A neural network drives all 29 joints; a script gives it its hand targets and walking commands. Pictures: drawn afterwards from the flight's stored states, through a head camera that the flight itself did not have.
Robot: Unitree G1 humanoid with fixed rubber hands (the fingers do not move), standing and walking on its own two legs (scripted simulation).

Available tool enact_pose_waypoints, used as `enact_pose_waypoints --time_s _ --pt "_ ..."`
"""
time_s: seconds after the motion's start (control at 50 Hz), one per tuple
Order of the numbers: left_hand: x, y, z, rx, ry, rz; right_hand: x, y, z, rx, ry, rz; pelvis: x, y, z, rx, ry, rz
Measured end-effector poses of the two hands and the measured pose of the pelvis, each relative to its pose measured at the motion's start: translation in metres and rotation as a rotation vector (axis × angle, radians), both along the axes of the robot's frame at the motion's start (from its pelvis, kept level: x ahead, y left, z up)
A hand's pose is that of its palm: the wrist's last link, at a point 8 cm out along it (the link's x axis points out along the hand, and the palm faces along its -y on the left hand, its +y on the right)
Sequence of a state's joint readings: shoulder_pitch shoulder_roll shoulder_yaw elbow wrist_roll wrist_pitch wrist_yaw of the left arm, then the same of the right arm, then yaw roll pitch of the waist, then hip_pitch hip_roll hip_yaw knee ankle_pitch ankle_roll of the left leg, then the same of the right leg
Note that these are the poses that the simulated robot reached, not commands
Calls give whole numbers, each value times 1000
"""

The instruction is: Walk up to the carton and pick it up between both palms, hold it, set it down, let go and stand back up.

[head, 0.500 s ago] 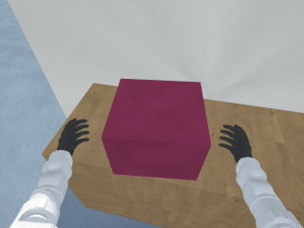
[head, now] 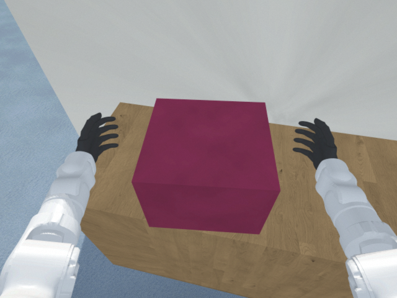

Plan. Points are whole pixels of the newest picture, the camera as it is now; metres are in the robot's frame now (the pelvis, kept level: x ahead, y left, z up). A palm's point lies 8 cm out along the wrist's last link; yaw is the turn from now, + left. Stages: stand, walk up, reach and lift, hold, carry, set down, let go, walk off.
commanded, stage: reach and lift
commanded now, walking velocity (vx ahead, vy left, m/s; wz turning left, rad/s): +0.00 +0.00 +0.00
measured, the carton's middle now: (206, 164) +0.45 +0.00 -0.03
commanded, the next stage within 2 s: none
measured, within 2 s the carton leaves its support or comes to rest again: neither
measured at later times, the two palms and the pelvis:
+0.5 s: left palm (91, 126) +0.44 +0.25 +0.12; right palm (323, 128) +0.44 -0.25 +0.12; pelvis +0.00 +0.00 +0.00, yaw +0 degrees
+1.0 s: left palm (108, 162) +0.43 +0.24 +0.01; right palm (301, 164) +0.43 -0.23 +0.00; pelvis -0.02 -0.01 -0.04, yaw +1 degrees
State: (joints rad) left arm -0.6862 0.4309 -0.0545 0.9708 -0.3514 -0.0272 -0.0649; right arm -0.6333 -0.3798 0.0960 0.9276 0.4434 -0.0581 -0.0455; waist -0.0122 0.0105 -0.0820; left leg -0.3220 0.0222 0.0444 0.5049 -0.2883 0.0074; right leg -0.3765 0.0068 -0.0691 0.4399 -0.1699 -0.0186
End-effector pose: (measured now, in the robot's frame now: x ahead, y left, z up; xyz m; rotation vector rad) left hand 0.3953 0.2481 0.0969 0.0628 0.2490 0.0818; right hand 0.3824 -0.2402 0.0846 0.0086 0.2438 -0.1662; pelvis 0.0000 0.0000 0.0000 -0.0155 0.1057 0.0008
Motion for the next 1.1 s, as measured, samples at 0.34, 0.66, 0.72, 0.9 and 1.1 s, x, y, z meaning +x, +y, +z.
enact_pose_waypoints --time_s 0.34,0.66,0.72,0.9,1.1 --pt "40 -4 24 21 -10 9 42 -6 32 -10 -12 -2 1 0 -2 -3 96 -3" --pt "37 3 -19 51 40 33 46 -2 -8 -32 47 -7 -2 -3 -10 -5 188 13" --pt "32 4 -37 55 49 43 44 2 -25 -28 54 0 -4 -3 -14 -4 222 16" --pt "33 -3 -70 65 30 52 45 10 -64 -27 43 10 -14 -4 -33 -2 334 19" --pt "34 -12 -95 56 6 48 41 6 -89 -40 16 -1 -23 -6 -52 2 398 12"
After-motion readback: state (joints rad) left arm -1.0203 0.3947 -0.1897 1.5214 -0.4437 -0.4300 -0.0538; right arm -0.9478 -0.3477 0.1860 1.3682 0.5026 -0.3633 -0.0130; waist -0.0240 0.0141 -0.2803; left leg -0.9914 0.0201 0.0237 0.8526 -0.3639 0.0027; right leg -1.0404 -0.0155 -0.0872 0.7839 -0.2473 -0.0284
